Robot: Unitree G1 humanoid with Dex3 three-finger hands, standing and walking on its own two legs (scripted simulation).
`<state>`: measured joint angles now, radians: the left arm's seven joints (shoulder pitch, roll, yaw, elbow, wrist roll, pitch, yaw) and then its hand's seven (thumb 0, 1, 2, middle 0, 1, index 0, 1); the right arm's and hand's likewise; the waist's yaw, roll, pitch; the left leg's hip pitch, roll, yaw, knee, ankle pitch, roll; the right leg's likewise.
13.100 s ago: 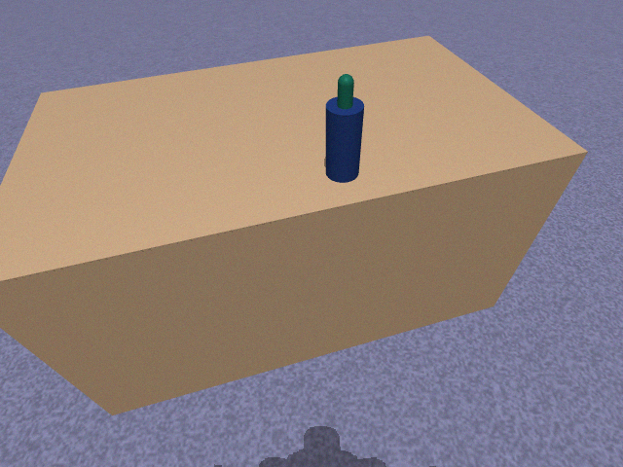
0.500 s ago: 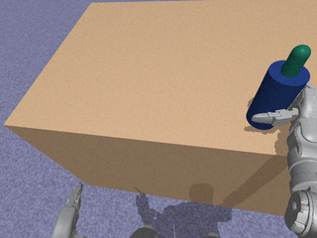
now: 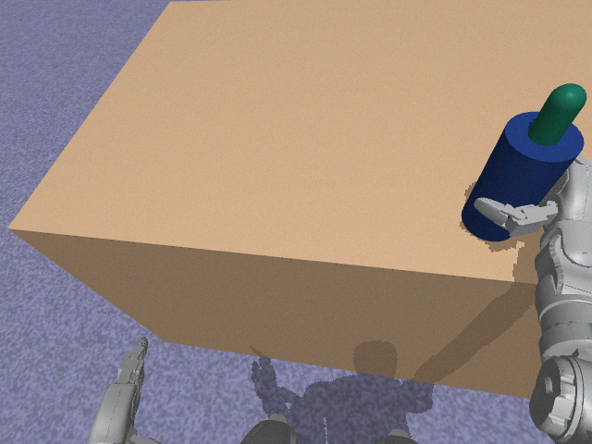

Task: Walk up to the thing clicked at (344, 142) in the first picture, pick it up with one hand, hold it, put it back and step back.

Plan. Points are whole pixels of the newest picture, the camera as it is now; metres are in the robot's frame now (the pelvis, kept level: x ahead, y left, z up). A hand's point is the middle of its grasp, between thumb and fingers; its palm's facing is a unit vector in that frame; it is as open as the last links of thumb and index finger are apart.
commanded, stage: settle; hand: right
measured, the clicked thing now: (522, 167) +0.46 -0.21 +0.11
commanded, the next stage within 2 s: lift in 0.78 s
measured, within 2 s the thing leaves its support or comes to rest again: leaves its support in 0.26 s
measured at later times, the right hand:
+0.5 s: hand (524, 167) +0.47 -0.21 +0.11, palm faces +0.21 +0.98 +0.00, open 11.0 cm
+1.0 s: hand (530, 155) +0.46 -0.20 +0.13, palm faces +0.20 +0.98 -0.01, open 11.1 cm
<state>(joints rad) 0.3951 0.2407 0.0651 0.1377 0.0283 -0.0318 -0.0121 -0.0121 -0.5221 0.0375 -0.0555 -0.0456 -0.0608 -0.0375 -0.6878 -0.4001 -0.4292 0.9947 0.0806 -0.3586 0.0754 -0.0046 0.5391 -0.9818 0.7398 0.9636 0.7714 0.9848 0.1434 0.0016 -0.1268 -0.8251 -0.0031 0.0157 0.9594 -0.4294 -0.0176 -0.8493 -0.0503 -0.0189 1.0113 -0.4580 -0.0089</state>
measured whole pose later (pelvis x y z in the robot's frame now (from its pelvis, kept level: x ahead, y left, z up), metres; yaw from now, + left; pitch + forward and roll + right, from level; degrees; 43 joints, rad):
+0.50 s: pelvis +0.01 +0.00 +0.02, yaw +0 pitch +13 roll +2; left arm 0.35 0.24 0.04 0.27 0.01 -0.07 0.02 -0.01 -0.53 0.06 -0.06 -0.05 -0.06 -0.05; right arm -0.69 -0.38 -0.38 0.97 0.09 -0.28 0.05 0.00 0.60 -1.08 0.70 1.06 0.73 1.09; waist 0.12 0.00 -0.11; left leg -0.68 0.00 0.01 0.85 -0.40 -0.02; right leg -0.70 -0.04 -0.02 0.89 -0.42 0.00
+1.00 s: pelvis +0.01 +0.00 +0.03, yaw +0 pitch +11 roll +1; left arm 0.32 0.23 0.04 0.36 0.00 -0.09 0.04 -0.01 -0.54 0.06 -0.06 -0.05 -0.05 -0.05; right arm -0.67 -0.37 -0.34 0.90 0.11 -0.21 0.04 0.00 0.61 -1.11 0.67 1.11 0.70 1.14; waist 0.10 0.00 -0.09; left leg -0.59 0.00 0.01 0.76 -0.36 -0.02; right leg -0.61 -0.04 -0.03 0.80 -0.38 0.00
